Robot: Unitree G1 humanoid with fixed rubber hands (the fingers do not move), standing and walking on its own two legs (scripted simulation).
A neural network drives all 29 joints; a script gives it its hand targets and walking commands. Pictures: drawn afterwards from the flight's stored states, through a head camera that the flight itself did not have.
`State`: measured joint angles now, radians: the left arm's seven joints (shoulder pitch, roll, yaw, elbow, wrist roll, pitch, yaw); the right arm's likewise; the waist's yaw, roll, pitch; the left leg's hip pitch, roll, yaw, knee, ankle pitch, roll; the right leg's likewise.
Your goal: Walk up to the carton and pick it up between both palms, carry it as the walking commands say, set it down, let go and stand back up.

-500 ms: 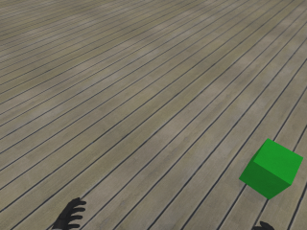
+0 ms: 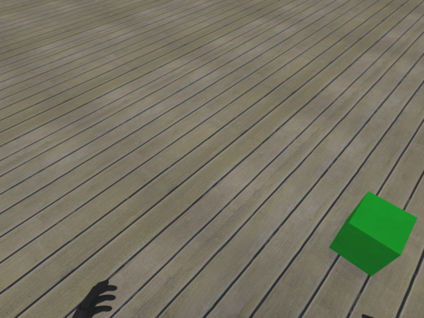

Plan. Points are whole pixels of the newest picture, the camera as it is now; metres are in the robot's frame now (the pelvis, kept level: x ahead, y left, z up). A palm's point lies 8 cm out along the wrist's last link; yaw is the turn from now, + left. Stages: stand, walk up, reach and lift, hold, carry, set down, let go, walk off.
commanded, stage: stand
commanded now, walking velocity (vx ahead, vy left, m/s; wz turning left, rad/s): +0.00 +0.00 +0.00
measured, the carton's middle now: (369, 233) +0.59 -0.66 -0.63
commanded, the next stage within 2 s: walk up in 0.80 s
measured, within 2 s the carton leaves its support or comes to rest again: neither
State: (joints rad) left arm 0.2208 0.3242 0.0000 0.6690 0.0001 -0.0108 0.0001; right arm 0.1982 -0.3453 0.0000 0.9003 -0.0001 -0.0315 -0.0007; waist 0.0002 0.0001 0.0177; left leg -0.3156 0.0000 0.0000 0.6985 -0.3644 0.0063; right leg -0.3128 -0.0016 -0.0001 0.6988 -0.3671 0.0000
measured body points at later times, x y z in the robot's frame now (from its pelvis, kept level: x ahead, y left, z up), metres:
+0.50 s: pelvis -0.01 +0.00 +0.00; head -0.01 +0.00 +0.45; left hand +0.11 +0.28 -0.10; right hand +0.07 -0.30 -0.12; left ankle +0.01 +0.12 -0.72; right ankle +0.00 -0.12 -0.72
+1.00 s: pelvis -0.02 +0.00 +0.00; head -0.01 +0.00 +0.45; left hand +0.11 +0.28 -0.11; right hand +0.06 -0.30 -0.13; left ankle +0.01 +0.12 -0.72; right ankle +0.00 -0.12 -0.72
